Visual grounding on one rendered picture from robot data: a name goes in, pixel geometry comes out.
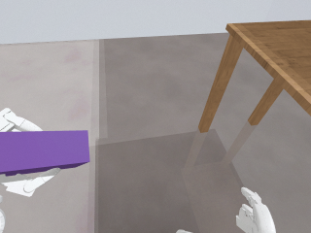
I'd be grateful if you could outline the table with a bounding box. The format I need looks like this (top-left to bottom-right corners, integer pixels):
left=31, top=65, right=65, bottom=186
left=198, top=19, right=311, bottom=133

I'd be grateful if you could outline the sponge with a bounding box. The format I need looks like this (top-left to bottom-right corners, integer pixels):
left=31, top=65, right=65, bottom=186
left=0, top=130, right=90, bottom=177

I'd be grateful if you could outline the robot left hand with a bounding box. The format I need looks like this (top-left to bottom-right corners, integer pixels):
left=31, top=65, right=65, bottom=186
left=0, top=108, right=61, bottom=197

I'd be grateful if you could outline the robot right hand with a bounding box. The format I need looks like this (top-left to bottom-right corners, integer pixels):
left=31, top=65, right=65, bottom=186
left=236, top=187, right=276, bottom=233

